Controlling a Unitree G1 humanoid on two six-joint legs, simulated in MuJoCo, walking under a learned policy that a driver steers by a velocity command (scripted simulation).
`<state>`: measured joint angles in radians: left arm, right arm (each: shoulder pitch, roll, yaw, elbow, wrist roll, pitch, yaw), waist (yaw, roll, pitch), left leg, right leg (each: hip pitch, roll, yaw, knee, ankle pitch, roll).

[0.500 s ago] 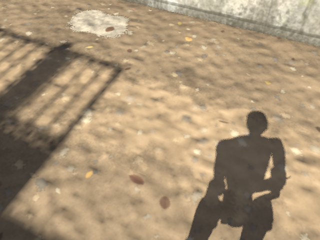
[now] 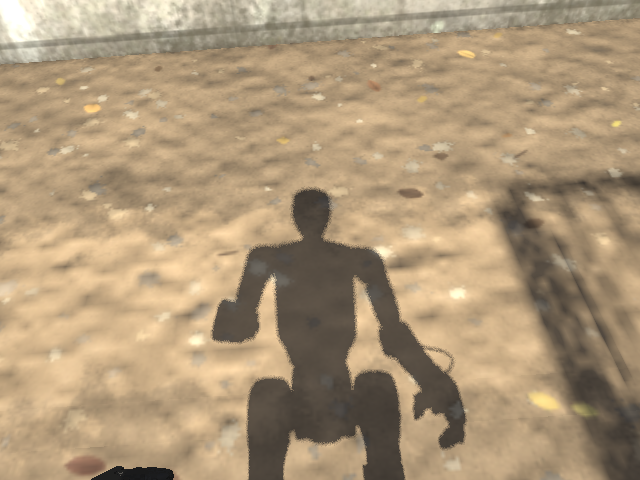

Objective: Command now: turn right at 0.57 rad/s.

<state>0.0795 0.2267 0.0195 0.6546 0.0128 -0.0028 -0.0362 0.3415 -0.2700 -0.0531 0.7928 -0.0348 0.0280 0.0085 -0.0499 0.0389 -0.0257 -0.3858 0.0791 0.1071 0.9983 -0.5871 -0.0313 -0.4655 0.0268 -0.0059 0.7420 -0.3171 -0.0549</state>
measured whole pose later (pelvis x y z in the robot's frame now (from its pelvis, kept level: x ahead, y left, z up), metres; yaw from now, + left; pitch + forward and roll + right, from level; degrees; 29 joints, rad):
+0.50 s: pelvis +0.06 +0.04 +0.02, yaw -11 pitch +0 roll -1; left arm 0.27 0.25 0.04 0.71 0.01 0.04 -0.05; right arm 0.22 -0.19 0.01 0.69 -0.02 0.02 0.00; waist 0.03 -0.04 0.01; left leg -0.30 -0.01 0.01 0.57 -0.27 0.04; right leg -0.31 0.06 0.09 0.60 -0.30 -0.03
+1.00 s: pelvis +0.20 +0.00 +0.03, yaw -12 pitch +1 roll +0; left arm 0.51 0.22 0.03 0.95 0.02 -0.05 -0.01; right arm 0.13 -0.24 -0.05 0.75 -0.04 0.00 0.07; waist 0.06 0.01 0.04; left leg -0.60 0.03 0.04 0.89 -0.22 0.05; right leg 0.01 0.02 0.01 0.34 -0.36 -0.03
